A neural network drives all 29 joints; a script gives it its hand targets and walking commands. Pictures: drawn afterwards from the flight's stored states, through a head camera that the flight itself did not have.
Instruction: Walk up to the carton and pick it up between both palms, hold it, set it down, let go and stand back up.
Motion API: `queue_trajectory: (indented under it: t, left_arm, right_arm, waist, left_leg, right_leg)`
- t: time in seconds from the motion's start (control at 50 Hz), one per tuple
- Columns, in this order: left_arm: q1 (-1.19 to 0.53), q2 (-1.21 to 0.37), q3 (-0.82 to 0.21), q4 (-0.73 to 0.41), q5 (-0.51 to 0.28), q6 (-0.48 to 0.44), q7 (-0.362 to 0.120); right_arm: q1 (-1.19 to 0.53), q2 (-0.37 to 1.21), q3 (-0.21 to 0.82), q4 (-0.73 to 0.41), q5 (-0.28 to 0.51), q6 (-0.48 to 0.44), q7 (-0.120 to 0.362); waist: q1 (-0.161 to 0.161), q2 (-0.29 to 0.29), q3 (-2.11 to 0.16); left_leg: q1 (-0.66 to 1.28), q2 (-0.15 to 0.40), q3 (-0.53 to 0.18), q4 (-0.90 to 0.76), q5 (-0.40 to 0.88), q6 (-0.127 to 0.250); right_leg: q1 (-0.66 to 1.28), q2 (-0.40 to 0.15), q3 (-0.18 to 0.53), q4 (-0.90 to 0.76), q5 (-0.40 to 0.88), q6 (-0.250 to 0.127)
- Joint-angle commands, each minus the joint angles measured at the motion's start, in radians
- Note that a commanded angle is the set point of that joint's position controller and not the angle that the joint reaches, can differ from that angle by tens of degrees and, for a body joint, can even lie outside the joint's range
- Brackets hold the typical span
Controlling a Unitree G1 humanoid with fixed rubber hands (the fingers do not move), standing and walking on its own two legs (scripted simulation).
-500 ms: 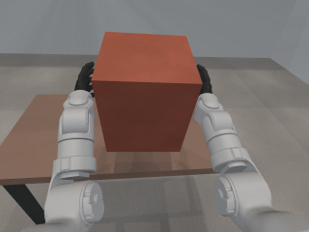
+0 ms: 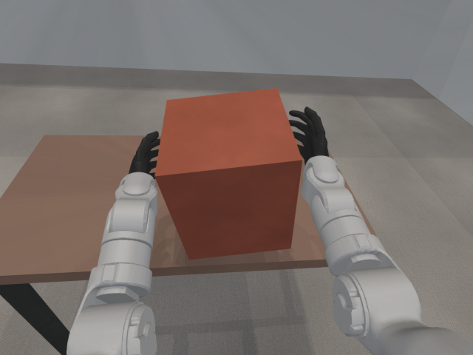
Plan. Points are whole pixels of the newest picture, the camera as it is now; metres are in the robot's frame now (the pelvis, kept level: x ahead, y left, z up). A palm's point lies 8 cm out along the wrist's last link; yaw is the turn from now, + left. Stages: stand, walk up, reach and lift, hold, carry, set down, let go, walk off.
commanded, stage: set down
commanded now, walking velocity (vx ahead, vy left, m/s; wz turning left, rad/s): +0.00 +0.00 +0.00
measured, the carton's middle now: (231, 177) +0.42 -0.02 +0.10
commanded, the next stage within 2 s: none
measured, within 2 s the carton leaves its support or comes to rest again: rests again in 1.08 s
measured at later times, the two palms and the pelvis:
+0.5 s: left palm (140, 159) +0.40 +0.15 +0.16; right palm (304, 183) +0.38 -0.15 +0.12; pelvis +0.00 +0.00 +0.00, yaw +0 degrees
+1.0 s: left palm (149, 171) +0.41 +0.14 +0.12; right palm (307, 170) +0.40 -0.16 +0.13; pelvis +0.01 +0.00 +0.00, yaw -1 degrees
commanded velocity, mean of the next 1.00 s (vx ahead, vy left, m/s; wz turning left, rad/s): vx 0.00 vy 0.00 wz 0.00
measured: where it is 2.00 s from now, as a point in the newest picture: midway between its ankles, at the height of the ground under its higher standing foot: outside the picture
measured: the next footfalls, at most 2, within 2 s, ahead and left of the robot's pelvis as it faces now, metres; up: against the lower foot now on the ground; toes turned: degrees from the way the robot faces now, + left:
none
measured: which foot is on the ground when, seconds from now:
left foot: down 0.00-1.00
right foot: down 0.00-1.00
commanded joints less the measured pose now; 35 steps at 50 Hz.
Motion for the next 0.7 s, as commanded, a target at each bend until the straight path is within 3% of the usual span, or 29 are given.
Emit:
queue_trajectory:
  t: [0.0, 0.14, 0.32, 0.5, 0.68]
  left_arm:
    - [-0.988, -0.615, -0.384, -0.252, -0.095, -0.175, -0.121]
    - [-0.957, -0.592, -0.3, -0.135, -0.067, -0.194, -0.14]
    - [-0.967, -0.622, -0.303, -0.018, -0.081, -0.235, -0.133]
    - [-0.826, -0.608, -0.224, 0.193, -0.049, -0.186, -0.154]
    - [-0.85, -0.564, -0.14, 0.192, -0.009, -0.23, -0.155]
  right_arm:
    - [-0.768, 0.648, 0.289, -0.169, -0.01, -0.047, 0.128]
    - [-0.771, 0.634, 0.221, -0.117, -0.061, -0.066, 0.133]
    - [-0.883, 0.616, 0.163, -0.203, -0.116, -0.13, 0.142]
    - [-0.96, 0.521, 0.069, -0.252, -0.174, -0.142, 0.143]
    - [-0.864, 0.497, -0.056, -0.142, -0.269, -0.152, 0.19]
  waist:
    - [0.005, 0.078, -0.494]
    - [0.014, 0.044, -0.457]
    - [0.022, 0.052, -0.559]
    - [0.042, 0.051, -0.497]
    - [0.031, 0.073, -0.518]
  left_leg:
    - [0.079, -0.038, 0.018, -0.013, 0.509, -0.077]
    - [0.028, -0.04, 0.037, -0.039, 0.453, -0.069]
    - [0.033, -0.033, 0.049, -0.015, 0.49, -0.084]
    - [-0.021, -0.025, 0.066, -0.032, 0.375, -0.074]
    - [0.028, -0.012, 0.08, -0.031, 0.426, -0.09]
  right_leg:
    - [0.204, 0.033, -0.003, 0.046, 0.502, 0.048]
    - [0.238, 0.029, -0.005, 0.043, 0.512, 0.056]
    - [0.215, 0.033, -0.017, 0.042, 0.519, 0.049]
    - [0.161, 0.028, -0.022, 0.01, 0.382, 0.034]
    - [0.115, 0.033, -0.041, 0.005, 0.342, 0.021]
